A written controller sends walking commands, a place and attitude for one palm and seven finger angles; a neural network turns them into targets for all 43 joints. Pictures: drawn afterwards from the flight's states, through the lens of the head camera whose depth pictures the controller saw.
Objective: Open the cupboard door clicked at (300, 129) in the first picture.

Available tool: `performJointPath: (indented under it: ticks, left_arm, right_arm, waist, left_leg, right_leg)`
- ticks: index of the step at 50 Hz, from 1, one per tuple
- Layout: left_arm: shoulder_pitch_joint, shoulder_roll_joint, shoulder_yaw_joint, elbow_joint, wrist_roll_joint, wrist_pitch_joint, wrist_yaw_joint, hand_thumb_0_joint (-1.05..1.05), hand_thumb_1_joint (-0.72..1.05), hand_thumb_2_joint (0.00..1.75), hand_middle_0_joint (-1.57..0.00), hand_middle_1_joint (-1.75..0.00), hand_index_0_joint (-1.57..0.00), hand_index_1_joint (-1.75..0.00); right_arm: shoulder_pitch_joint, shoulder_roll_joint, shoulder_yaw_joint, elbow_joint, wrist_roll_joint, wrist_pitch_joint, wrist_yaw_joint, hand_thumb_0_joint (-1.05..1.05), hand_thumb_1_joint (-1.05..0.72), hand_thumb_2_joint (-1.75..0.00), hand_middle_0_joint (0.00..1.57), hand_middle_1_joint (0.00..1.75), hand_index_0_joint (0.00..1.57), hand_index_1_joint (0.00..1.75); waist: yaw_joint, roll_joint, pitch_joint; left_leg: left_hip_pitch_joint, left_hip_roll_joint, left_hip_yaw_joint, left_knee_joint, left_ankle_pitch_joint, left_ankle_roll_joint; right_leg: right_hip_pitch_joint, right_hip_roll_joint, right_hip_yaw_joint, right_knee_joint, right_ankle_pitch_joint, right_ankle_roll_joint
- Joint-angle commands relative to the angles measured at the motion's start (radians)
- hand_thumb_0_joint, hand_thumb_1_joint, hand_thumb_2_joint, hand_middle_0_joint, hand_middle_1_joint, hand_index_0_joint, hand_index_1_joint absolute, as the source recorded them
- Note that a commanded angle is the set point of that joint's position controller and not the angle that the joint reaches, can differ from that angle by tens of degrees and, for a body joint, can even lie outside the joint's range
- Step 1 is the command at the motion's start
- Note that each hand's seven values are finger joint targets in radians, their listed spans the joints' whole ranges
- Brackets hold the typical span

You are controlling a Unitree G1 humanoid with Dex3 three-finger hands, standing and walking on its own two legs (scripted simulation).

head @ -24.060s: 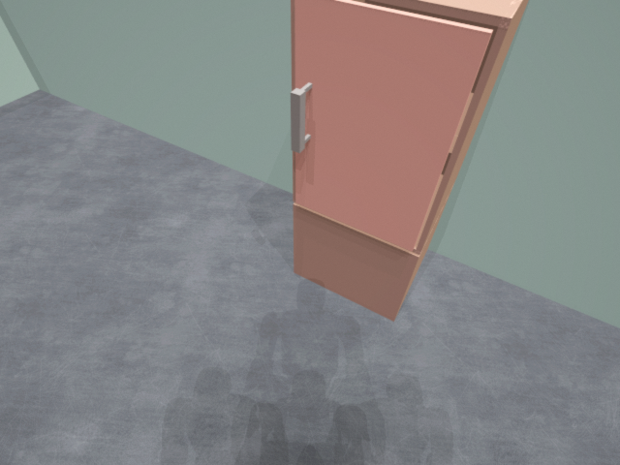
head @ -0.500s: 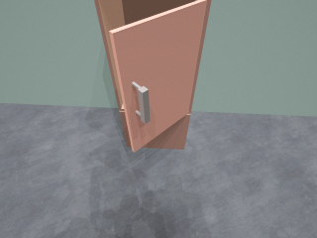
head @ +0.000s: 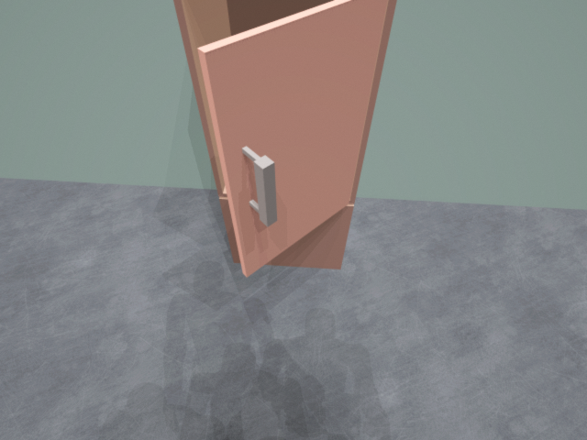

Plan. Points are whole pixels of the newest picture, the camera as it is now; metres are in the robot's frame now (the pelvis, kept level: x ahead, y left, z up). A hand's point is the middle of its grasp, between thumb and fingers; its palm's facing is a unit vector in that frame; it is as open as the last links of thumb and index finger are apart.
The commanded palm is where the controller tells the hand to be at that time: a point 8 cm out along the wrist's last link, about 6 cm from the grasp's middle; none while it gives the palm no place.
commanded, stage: look to check the result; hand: left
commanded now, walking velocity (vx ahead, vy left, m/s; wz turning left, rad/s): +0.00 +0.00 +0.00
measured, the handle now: (258, 187) +0.54 +0.10 -0.01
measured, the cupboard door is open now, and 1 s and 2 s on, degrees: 46 46 46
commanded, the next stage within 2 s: walk to a spot facing it in 0.06 s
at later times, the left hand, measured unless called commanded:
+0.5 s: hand out of the picture +0.02 +0.20 -0.18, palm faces -0.05 -0.97 -0.23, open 7.4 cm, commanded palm none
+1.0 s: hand out of the picture +0.11 +0.22 -0.18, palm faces -0.31 -0.92 -0.25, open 7.4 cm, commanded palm none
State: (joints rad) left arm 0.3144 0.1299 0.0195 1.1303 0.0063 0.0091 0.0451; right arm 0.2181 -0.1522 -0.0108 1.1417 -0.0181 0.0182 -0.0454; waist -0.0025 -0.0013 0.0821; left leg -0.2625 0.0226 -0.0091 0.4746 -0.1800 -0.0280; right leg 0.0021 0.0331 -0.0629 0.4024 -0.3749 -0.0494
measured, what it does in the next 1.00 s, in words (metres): steps on the spot, turning right: left foot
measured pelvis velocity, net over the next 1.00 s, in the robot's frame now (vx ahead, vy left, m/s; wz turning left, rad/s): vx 0.00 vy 0.03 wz -0.41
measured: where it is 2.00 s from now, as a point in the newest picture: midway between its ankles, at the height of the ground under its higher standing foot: outside the picture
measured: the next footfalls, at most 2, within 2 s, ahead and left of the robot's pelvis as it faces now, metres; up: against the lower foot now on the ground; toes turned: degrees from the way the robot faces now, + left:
left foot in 0.94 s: +0.08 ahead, +0.13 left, +0.00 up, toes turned -23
right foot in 1.26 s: -0.04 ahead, -0.12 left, +0.00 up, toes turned -36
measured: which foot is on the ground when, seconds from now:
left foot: down 0.00-0.62, up 0.64-0.92, down 0.94-1.00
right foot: down 0.00-0.94, up 0.96-1.00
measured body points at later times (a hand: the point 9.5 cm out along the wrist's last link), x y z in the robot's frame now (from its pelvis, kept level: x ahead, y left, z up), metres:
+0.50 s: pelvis -0.01 +0.01 -0.01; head +0.03 +0.00 +0.44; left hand +0.02 +0.25 -0.16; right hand +0.01 -0.24 -0.17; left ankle +0.05 +0.14 -0.74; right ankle -0.10 -0.08 -0.74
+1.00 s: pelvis +0.00 +0.03 -0.01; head +0.07 +0.02 +0.43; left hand +0.13 +0.27 -0.16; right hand +0.06 -0.25 -0.13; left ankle +0.05 +0.15 -0.74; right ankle -0.11 -0.07 -0.70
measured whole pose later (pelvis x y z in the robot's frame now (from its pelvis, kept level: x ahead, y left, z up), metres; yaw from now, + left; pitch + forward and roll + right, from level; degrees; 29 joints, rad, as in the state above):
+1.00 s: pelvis +0.00 +0.03 -0.01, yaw -24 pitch +3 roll -1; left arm 0.25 0.24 0.09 0.93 0.02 0.06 0.01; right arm 0.05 -0.19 -0.04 0.84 -0.02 0.00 -0.04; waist 0.05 -0.03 0.09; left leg -0.33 0.03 0.00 0.61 -0.32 0.00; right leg -0.34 0.10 0.16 0.86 -0.54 0.01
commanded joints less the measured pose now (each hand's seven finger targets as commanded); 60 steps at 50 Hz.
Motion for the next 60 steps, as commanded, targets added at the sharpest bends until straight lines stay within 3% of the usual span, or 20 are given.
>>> performJointPath:
  ticks: [1, 9, 19, 25, 28, 29, 31, 32, 34, 35, 41, 43, 45, 46, 47, 48, 50, 52, 57, 60]
  left_arm:
    - [0.081, 0.114, 0.017, -0.020, -0.005, -0.014, 0.004, 0.00, 0.90, 0.90, -0.20, -0.30, -0.20, -0.30]
    - [0.071, 0.118, 0.017, -0.024, -0.004, -0.016, 0.002, 0.00, 0.90, 0.90, -0.20, -0.30, -0.20, -0.30]
    - [0.016, 0.172, 0.072, -0.117, 0.009, 0.024, -0.014, 0.00, 0.90, 0.90, -0.20, -0.30, -0.20, -0.30]
    - [-0.010, 0.169, 0.084, -0.168, 0.012, 0.031, -0.032, 0.00, 0.90, 0.90, -0.20, -0.30, -0.20, -0.30]
    - [0.015, 0.164, 0.087, -0.176, 0.013, 0.034, -0.043, 0.00, 0.90, 0.90, -0.20, -0.30, -0.20, -0.30]
    - [0.035, 0.174, 0.092, -0.174, 0.015, 0.033, -0.045, 0.00, 0.90, 0.90, -0.20, -0.30, -0.20, -0.30]
    - [0.049, 0.287, 0.112, -0.178, 0.027, 0.018, -0.029, 0.00, 0.90, 0.90, -0.20, -0.30, -0.20, -0.30]
    - [0.072, 0.285, 0.112, -0.179, 0.021, 0.019, -0.018, 0.00, 0.90, 0.90, -0.20, -0.30, -0.20, -0.30]
    - [0.005, 0.271, 0.109, -0.198, 0.018, 0.014, -0.008, 0.00, 0.90, 0.90, -0.20, -0.30, -0.20, -0.30]
    - [-0.001, 0.266, 0.107, -0.207, 0.019, 0.011, -0.005, 0.00, 0.90, 0.90, -0.20, -0.30, -0.20, -0.30]
    - [-0.008, 0.286, 0.112, -0.238, 0.022, 0.017, -0.007, 0.00, 0.90, 0.90, -0.20, -0.30, -0.20, -0.30]
    - [-0.035, 0.286, 0.114, -0.252, 0.023, 0.019, -0.008, 0.00, 0.90, 0.90, -0.20, -0.30, -0.20, -0.30]
    - [-0.081, 0.272, 0.109, -0.270, 0.011, 0.021, -0.013, 0.00, 0.90, 0.90, -0.20, -0.30, -0.20, -0.30]
    - [-0.065, 0.225, 0.102, -0.291, -0.001, 0.021, -0.019, 0.00, 0.90, 0.90, -0.20, -0.30, -0.20, -0.30]
    - [-0.042, 0.188, 0.086, -0.309, -0.003, 0.015, -0.033, 0.00, 0.90, 0.90, -0.20, -0.30, -0.20, -0.30]
    - [-0.037, 0.209, 0.090, -0.325, 0.010, 0.014, -0.041, 0.00, 0.90, 0.90, -0.20, -0.30, -0.20, -0.30]
    - [-0.119, 0.204, 0.092, -0.315, 0.020, 0.019, -0.053, 0.00, 0.90, 0.90, -0.20, -0.30, -0.20, -0.30]
    - [-0.135, 0.186, 0.082, -0.322, 0.012, 0.025, -0.068, 0.00, 0.90, 0.90, -0.20, -0.30, -0.20, -0.30]
    - [-0.191, 0.176, 0.068, -0.348, 0.013, 0.031, -0.087, 0.00, 0.90, 0.90, -0.20, -0.30, -0.20, -0.30]
    - [-0.157, 0.193, 0.072, -0.336, 0.009, 0.027, -0.088, 0.00, 0.90, 0.90, -0.20, -0.30, -0.20, -0.30]
  right_arm:
    - [0.045, -0.093, -0.010, -0.024, 0.000, -0.011, -0.006, 0.00, -0.90, -0.90, 0.20, 0.30, 0.20, 0.30]
    - [0.039, -0.105, -0.011, -0.026, -0.002, -0.016, -0.004, 0.00, -0.90, -0.90, 0.20, 0.30, 0.20, 0.30]
    - [0.032, -0.149, -0.061, -0.099, -0.007, 0.010, -0.020, 0.00, -0.90, -0.90, 0.20, 0.30, 0.20, 0.30]
    - [0.025, -0.204, -0.083, -0.153, -0.012, 0.007, -0.019, 0.00, -0.90, -0.90, 0.20, 0.30, 0.20, 0.30]
    - [-0.016, -0.229, -0.090, -0.194, -0.015, 0.006, -0.012, 0.00, -0.90, -0.90, 0.20, 0.30, 0.20, 0.30]
    - [-0.051, -0.224, -0.090, -0.213, -0.014, 0.008, -0.009, 0.00, -0.90, -0.90, 0.20, 0.30, 0.20, 0.30]
    - [-0.148, -0.140, -0.079, -0.270, -0.002, 0.015, -0.003, 0.00, -0.90, -0.90, 0.20, 0.30, 0.20, 0.30]
    - [-0.186, -0.160, -0.081, -0.287, -0.003, 0.018, -0.002, 0.00, -0.90, -0.90, 0.20, 0.30, 0.20, 0.30]
    - [-0.159, -0.143, -0.077, -0.286, 0.000, 0.012, -0.004, 0.00, -0.90, -0.90, 0.20, 0.30, 0.20, 0.30]
    - [-0.162, -0.135, -0.074, -0.288, 0.001, 0.011, -0.002, 0.00, -0.90, -0.90, 0.20, 0.30, 0.20, 0.30]
    - [-0.194, -0.135, -0.070, -0.334, 0.016, 0.010, 0.000, 0.00, -0.90, -0.90, 0.20, 0.30, 0.20, 0.30]
    - [-0.154, -0.134, -0.068, -0.333, 0.018, -0.001, -0.001, 0.00, -0.90, -0.90, 0.20, 0.30, 0.20, 0.30]
    - [-0.048, -0.152, -0.069, -0.304, 0.018, -0.009, -0.009, 0.00, -0.90, -0.90, 0.20, 0.30, 0.20, 0.30]
    - [0.001, -0.232, -0.082, -0.296, 0.005, -0.021, -0.014, 0.00, -0.90, -0.90, 0.20, 0.30, 0.20, 0.30]
    - [0.032, -0.306, -0.096, -0.310, -0.004, -0.022, -0.012, 0.00, -0.90, -0.90, 0.20, 0.30, 0.20, 0.30]
    - [0.029, -0.314, -0.086, -0.330, -0.013, -0.015, -0.011, 0.00, -0.90, -0.90, 0.20, 0.30, 0.20, 0.30]
    - [0.017, -0.267, -0.069, -0.325, -0.023, -0.022, -0.011, 0.00, -0.90, -0.90, 0.20, 0.30, 0.20, 0.30]
    - [-0.011, -0.243, -0.065, -0.336, -0.020, -0.022, -0.010, 0.00, -0.90, -0.90, 0.20, 0.30, 0.20, 0.30]
    - [0.019, -0.269, -0.076, -0.321, -0.021, -0.016, -0.001, 0.00, -0.90, -0.90, 0.20, 0.30, 0.20, 0.30]
    - [0.003, -0.288, -0.082, -0.319, -0.015, -0.010, 0.007, 0.00, -0.90, -0.90, 0.20, 0.30, 0.20, 0.30]
  waist:
    - [-0.004, 0.010, -0.004]
    - [-0.003, 0.009, -0.008]
    - [-0.010, -0.007, -0.028]
    - [-0.001, 0.117, -0.053]
    - [0.033, 0.145, -0.096]
    - [0.056, 0.099, -0.091]
    - [0.087, -0.306, -0.032]
    - [0.102, -0.265, -0.028]
    - [0.045, -0.127, -0.047]
    - [0.045, -0.107, -0.071]
    - [0.041, -0.154, -0.071]
    - [0.018, -0.136, -0.108]
    - [-0.037, -0.100, -0.147]
    - [-0.045, 0.092, -0.189]
    - [-0.030, 0.323, -0.197]
    - [-0.026, 0.223, -0.149]
    - [-0.017, 0.203, -0.081]
    - [-0.004, 0.200, -0.120]
    - [-0.023, 0.214, -0.131]
    - [0.006, 0.209, -0.125]
  left_leg:
    - [0.118, 0.066, -0.046, -0.025, 0.253, 0.067]
    - [0.126, 0.067, -0.054, -0.040, 0.267, 0.069]
    - [0.062, 0.123, 0.020, 0.063, 0.157, 0.056]
    - [0.061, 0.243, -0.079, -0.025, 0.044, 0.118]
    - [-0.007, 0.293, -0.090, -0.041, -0.022, 0.139]
    - [-0.069, 0.253, -0.042, 0.020, -0.052, 0.112]
    - [-0.324, 0.001, 0.105, 0.400, -0.323, -0.007]
    - [-0.355, 0.003, 0.006, 0.562, -0.383, -0.002]
    - [-0.391, 0.020, -0.030, 0.633, -0.345, -0.011]
    - [-0.376, 0.015, -0.017, 0.610, -0.334, -0.017]
    - [-0.244, -0.023, -0.013, 0.424, -0.282, -0.016]
    - [-0.157, -0.031, -0.016, 0.260, -0.243, -0.014]
    - [0.101, -0.020, -0.013, -0.014, -0.035, -0.003]
    - [0.302, 0.179, -0.208, -0.112, 0.132, 0.066]
    - [0.337, 0.441, -0.430, -0.132, 0.380, 0.197]
    - [0.185, 0.510, -0.459, -0.137, 0.275, 0.276]
    - [0.141, 0.376, -0.307, -0.102, 0.492, 0.235]
    - [0.188, 0.301, -0.133, -0.055, 0.606, 0.195]
    - [0.158, 0.273, 0.007, -0.032, 0.521, 0.145]
    - [0.084, 0.283, 0.034, 0.024, 0.401, 0.106]
  right_leg:
    - [-0.139, -0.136, 0.070, -0.089, 0.377, 0.023]
    - [-0.132, -0.135, 0.067, -0.094, 0.354, 0.017]
    - [-0.208, -0.124, 0.174, 0.040, 0.438, -0.017]
    - [-0.324, -0.040, 0.162, 0.204, 0.200, 0.003]
    - [-0.274, -0.016, 0.121, 0.245, 0.054, 0.010]
    - [-0.221, -0.032, 0.159, 0.164, 0.106, 0.007]
    - [-0.119, -0.285, 0.588, -0.085, 0.450, -0.055]
    - [-0.117, -0.317, 0.612, -0.068, 0.652, -0.106]
    - [-0.020, -0.271, 0.529, 0.060, 0.918, -0.181]
    - [0.011, -0.247, 0.502, 0.077, 0.970, -0.175]
    - [-0.048, -0.203, 0.536, 0.055, 0.877, -0.155]
    - [-0.054, -0.174, 0.537, 0.095, 0.888, -0.129]
    - [-0.190, -0.099, 0.478, 0.178, 0.782, -0.048]
    - [-0.402, 0.004, 0.388, 0.291, 0.437, 0.012]
    - [-0.526, 0.056, 0.212, 0.532, -0.236, 0.070]
    - [-0.533, 0.003, 0.154, 0.681, -0.298, 0.089]
    - [-0.584, -0.030, 0.138, 0.807, -0.212, 0.098]
    - [-0.572, -0.051, 0.085, 0.767, -0.162, 0.107]
    - [-0.413, -0.033, -0.017, 0.448, -0.103, 0.092]
    - [-0.264, -0.023, -0.030, 0.250, 0.023, 0.064]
